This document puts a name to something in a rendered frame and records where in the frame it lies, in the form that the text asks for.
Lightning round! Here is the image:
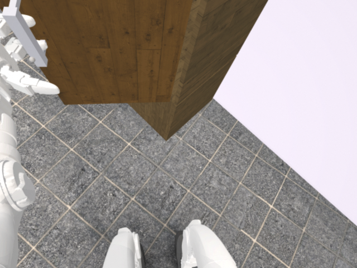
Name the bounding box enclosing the cupboard door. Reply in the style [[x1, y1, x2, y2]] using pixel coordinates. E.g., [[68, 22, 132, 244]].
[[0, 0, 193, 105]]

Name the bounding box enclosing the robot left hand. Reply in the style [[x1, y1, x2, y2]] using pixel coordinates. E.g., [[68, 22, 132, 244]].
[[0, 13, 60, 96]]

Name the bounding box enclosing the robot left upper arm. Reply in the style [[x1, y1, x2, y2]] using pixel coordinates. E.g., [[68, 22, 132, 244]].
[[0, 160, 36, 268]]

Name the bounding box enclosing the robot left forearm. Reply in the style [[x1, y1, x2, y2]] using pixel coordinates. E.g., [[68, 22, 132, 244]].
[[0, 82, 21, 165]]

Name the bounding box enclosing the right robot shin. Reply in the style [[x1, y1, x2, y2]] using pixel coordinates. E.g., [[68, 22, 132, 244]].
[[181, 219, 201, 268]]

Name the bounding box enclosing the handle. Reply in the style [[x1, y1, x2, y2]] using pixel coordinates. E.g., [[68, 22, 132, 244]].
[[2, 0, 48, 67]]

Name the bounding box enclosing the right robot thigh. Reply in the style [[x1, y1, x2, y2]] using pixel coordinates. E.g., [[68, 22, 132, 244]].
[[183, 224, 237, 268]]

